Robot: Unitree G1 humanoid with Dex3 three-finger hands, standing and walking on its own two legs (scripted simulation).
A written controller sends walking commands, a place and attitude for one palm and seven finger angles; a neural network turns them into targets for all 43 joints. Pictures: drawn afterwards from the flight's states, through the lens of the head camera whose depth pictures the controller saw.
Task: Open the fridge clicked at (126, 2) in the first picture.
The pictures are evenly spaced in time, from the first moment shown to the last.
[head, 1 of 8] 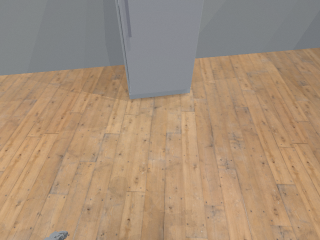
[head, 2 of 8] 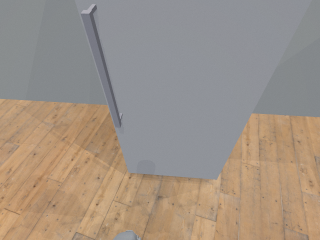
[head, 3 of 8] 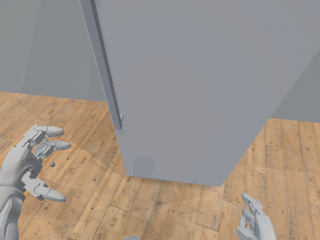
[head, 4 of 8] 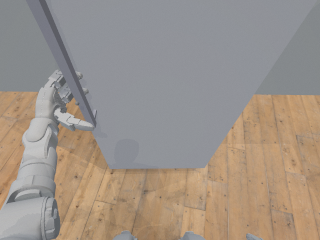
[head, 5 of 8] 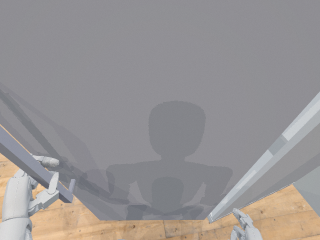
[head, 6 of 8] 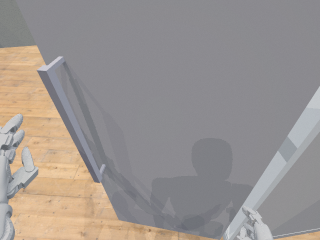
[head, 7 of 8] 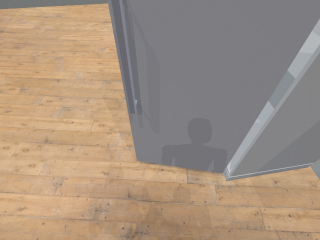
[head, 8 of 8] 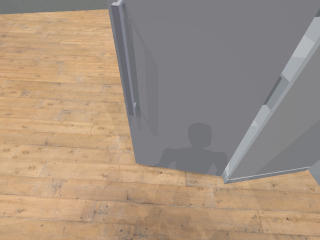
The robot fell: no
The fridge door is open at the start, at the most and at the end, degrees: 0 76 71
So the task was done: yes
